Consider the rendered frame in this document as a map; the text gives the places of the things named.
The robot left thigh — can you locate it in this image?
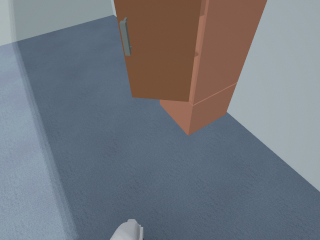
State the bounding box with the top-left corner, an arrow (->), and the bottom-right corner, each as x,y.
110,222 -> 144,240

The left robot shin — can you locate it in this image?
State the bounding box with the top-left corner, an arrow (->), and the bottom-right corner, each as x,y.
127,219 -> 137,223

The handle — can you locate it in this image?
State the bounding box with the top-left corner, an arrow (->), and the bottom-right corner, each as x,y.
119,17 -> 132,56

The cupboard door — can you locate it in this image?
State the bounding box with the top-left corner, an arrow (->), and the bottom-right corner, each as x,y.
113,0 -> 202,102

